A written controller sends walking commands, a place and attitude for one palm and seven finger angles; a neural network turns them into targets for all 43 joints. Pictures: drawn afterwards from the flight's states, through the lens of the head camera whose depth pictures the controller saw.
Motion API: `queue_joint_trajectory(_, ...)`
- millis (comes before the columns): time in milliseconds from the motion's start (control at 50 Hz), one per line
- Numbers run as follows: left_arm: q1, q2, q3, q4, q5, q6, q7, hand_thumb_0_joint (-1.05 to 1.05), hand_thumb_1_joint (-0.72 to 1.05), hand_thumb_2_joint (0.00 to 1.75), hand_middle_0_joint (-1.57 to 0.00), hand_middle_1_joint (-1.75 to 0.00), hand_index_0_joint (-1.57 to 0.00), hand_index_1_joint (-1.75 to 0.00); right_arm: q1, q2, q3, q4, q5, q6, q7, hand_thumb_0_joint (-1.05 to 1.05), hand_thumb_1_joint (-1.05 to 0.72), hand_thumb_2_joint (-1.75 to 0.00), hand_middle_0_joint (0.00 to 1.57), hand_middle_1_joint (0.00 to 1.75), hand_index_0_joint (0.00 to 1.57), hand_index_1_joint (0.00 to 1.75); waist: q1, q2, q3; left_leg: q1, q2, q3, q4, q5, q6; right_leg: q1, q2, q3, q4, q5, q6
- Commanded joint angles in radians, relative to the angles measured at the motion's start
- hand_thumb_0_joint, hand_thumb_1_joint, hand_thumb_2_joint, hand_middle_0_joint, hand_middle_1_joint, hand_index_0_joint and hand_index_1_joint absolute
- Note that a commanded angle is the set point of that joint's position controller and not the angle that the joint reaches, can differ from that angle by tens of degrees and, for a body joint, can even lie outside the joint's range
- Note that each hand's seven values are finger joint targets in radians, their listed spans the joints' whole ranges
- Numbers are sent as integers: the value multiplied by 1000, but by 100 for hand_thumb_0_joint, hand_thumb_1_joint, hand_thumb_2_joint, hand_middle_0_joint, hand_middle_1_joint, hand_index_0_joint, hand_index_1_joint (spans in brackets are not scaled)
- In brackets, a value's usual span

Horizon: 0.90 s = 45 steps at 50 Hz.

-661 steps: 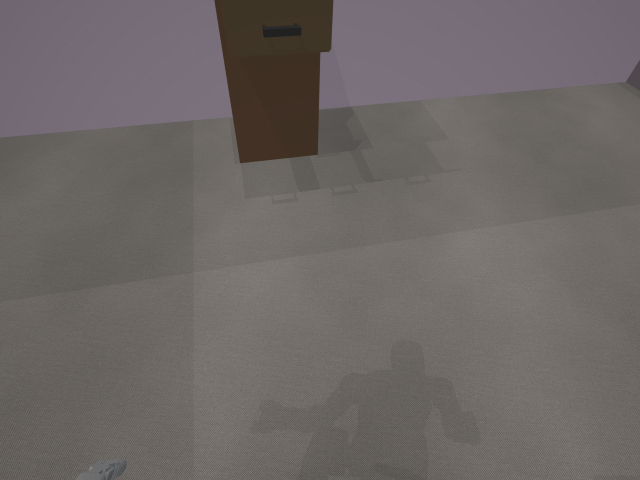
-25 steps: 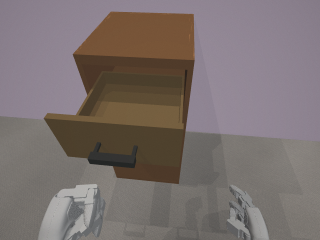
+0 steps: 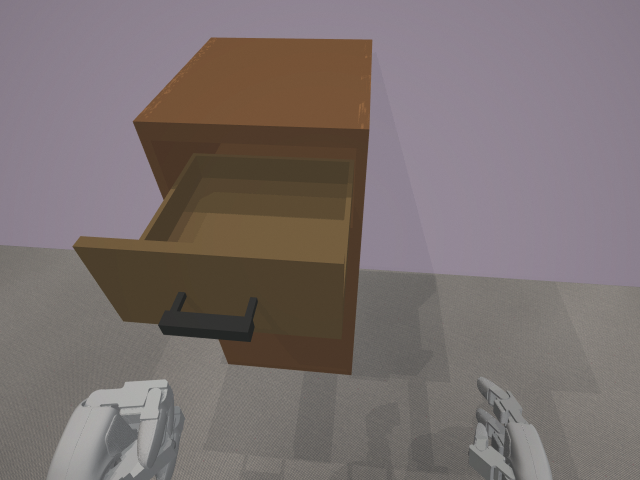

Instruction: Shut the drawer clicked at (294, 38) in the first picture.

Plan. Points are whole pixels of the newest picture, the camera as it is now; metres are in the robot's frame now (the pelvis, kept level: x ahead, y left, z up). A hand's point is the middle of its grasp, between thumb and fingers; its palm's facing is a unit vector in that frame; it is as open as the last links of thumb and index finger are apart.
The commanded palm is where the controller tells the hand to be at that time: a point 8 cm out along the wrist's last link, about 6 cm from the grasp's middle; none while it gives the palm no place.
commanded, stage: bring the fist close to the handle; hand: left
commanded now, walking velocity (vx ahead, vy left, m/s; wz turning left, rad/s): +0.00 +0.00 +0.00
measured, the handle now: (211, 313) +0.34 +0.18 +0.02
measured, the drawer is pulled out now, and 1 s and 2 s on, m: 0.27 0.27 0.26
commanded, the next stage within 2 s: push the drawer shut in 1.42 s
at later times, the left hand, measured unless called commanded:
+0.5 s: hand (190, 418) +0.17 +0.15 +0.08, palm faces -0.03 -1.00 -0.05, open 3.3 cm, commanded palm +0.15 +0.21 +0.08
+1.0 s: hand (205, 407) +0.21 +0.16 +0.02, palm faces -0.04 -1.00 -0.03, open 3.3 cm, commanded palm +0.19 +0.21 +0.03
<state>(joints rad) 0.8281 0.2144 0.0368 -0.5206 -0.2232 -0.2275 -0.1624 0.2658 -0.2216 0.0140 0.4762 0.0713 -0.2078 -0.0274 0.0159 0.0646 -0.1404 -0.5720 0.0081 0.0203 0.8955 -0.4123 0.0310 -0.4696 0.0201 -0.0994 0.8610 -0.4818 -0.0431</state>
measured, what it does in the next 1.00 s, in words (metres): stands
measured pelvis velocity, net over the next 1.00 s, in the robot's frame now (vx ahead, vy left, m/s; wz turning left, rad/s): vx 0.00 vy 0.01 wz -0.01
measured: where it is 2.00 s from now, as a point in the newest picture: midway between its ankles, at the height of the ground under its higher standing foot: outside the picture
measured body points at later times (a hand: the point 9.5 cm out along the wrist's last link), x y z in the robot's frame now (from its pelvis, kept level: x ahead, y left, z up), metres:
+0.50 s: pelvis +0.00 -0.01 +0.00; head +0.02 -0.02 +0.45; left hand +0.17 +0.20 +0.08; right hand +0.18 -0.24 -0.07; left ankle +0.03 +0.10 -0.70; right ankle -0.02 -0.09 -0.70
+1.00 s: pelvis +0.00 +0.01 -0.03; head +0.05 +0.01 +0.41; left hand +0.20 +0.21 +0.03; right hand +0.18 -0.22 -0.11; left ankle +0.03 +0.10 -0.70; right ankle -0.02 -0.09 -0.70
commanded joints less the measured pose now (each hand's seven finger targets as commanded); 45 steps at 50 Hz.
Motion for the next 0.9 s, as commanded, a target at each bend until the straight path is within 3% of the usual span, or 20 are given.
queue_joint_trajectory(0, 3, 78, 71, -206, -28, -73, -17, 0, 90, 90, -140, -160, -140, -160, -134, -94, -42, -170, 0, -86, -9, 0, -90, -90, 20, 30, 20, 30, -2, -59, 20, 88, -3, -46, -135, 131, 14, -46, -15, 70, -206, 150, 31)
queue_joint_trajectory(60, -45, 65, 64, -136, -31, -75, -27, 0, 90, 90, -140, -160, -140, -160, -135, -100, -41, -152, -6, -92, -14, 0, -90, -90, 20, 30, 20, 30, -13, -77, 53, 69, -7, -49, -125, 121, 14, -63, -18, 84, -220, 139, 35)
queue_joint_trajectory(120, -88, 77, 84, -87, -33, -87, -37, 0, 90, 90, -140, -160, -140, -160, -127, -103, -43, -144, -10, -90, -18, 0, -90, -90, 20, 30, 20, 30, -17, -102, 35, 56, -11, -46, -112, 114, 13, -63, -26, 105, -225, 122, 42)
queue_joint_trajectory(160, -90, 92, 100, -80, -28, -101, -40, 0, 90, 90, -140, -160, -140, -160, -130, -103, -46, -138, -11, -91, -18, 0, -90, -90, 20, 30, 20, 30, -7, -56, 4, 66, -14, -42, -106, 141, 13, -47, -29, 109, -215, 160, 39)
queue_joint_trajectory(180, -100, 69, 80, -75, -33, -105, -45, 0, 90, 90, -140, -160, -140, -160, -125, -101, -42, -140, -13, -92, -15, 0, -90, -90, 20, 30, 20, 30, -14, -74, -6, 69, -14, -43, -108, 148, 14, -45, -30, 99, -206, 178, 40)
queue_joint_trajectory(260, -137, 90, 107, -28, -33, -123, -49, 0, 90, 90, -140, -160, -140, -160, -129, -106, -47, -125, -16, -87, -14, 0, -90, -90, 20, 30, 20, 30, -14, -59, -21, 54, -15, -42, -91, 175, 12, -38, -33, 106, -190, 239, 43)
queue_joint_trajectory(300, -148, 87, 114, 10, -39, -130, -52, 0, 90, 90, -140, -160, -140, -160, -122, -108, -50, -119, -16, -81, -14, 0, -90, -90, 20, 30, 20, 30, -19, -83, -17, 47, -13, -44, -88, 177, 11, -50, -31, 101, -183, 247, 45)
queue_joint_trajectory(320, -157, 65, 92, 1, -40, -137, -56, 0, 90, 90, -140, -160, -140, -160, -124, -110, -49, -123, -19, -83, -13, 0, -90, -90, 20, 30, 20, 30, -19, -64, -34, 53, -16, -42, -87, 184, 12, -48, -32, 98, -174, 255, 44)
queue_joint_trajectory(380, -170, 87, 117, 46, -36, -143, -54, 0, 90, 90, -140, -160, -140, -160, -118, -112, -54, -116, -22, -74, -15, 0, -90, -90, 20, 30, 20, 30, -18, -83, -54, 39, -15, -42, -76, 194, 10, -44, -35, 104, -164, 280, 47)
queue_joint_trajectory(440, -212, 67, 93, 66, -38, -153, -54, 0, 90, 90, -140, -160, -140, -160, -117, -116, -51, -120, -22, -68, -13, 0, -90, -90, 20, 30, 20, 30, -26, -71, -47, 31, -15, -43, -73, 187, 10, -71, -29, 90, -148, 259, 43)
queue_joint_trajectory(480, -220, 70, 101, 88, -34, -162, -48, 0, 90, 90, -140, -160, -140, -160, -113, -120, -55, -116, -26, -62, -15, 0, -90, -90, 20, 30, 20, 30, -24, -89, -63, 23, -14, -45, -67, 191, 11, -74, -25, 91, -137, 258, 41)
queue_joint_trajectory(560, -247, 86, 117, 108, -28, -181, -38, 0, 90, 90, -140, -160, -140, -160, -112, -123, -58, -110, -29, -50, -14, 0, -90, -90, 20, 30, 20, 30, -23, -62, -93, 15, -11, -45, -53, 197, 10, -94, -17, 78, -107, 253, 35)
queue_joint_trajectory(640, -257, 44, 62, 100, -23, -195, -31, 0, 90, 90, -140, -160, -140, -160, -105, -122, -58, -125, -32, -44, -4, 0, -90, -90, 20, 30, 20, 30, -28, -27, -127, 21, -8, -49, -40, 222, 6, -125, -10, 51, -59, 276, 29)
queue_joint_trajectory(680, -257, 34, 44, 121, -10, -198, -20, 0, 90, 90, -140, -160, -140, -160, -101, -123, -60, -125, -36, -33, -3, 0, -90, -90, 20, 30, 20, 30, -38, -55, -121, 3, -6, -52, -26, 221, 8, -148, -8, 52, -47, 278, 31)
queue_joint_trajectory(720, -254, 32, 38, 116, -3, -205, -12, 0, 90, 90, -140, -160, -140, -160, -99, -123, -62, -132, -39, -26, 0, 0, -90, -90, 20, 30, 20, 30, -33, -34, -143, -4, -4, -53, -16, 229, 4, -159, -6, 45, -21, 276, 27)
queue_joint_trajectory(860, -312, 56, 61, 159, 19, -224, 24, 0, 90, 90, -140, -160, -140, -160, -98, -126, -61, -139, -47, 15, 1, 0, -90, -90, 20, 30, 20, 30, -37, -51, -148, -78, 4, -63, 24, 177, 2, -226, 2, 43, 28, 203, 20)
queue_joint_trajectory(880, -339, 35, 37, 165, 18, -227, 22, 0, 90, 90, -140, -160, -140, -160, -98, -127, -58, -144, -47, 18, 1, 0, -90, -90, 20, 30, 20, 30, -47, -59, -148, -87, 4, -63, 34, 157, 3, -245, 2, 46, 32, 187, 23)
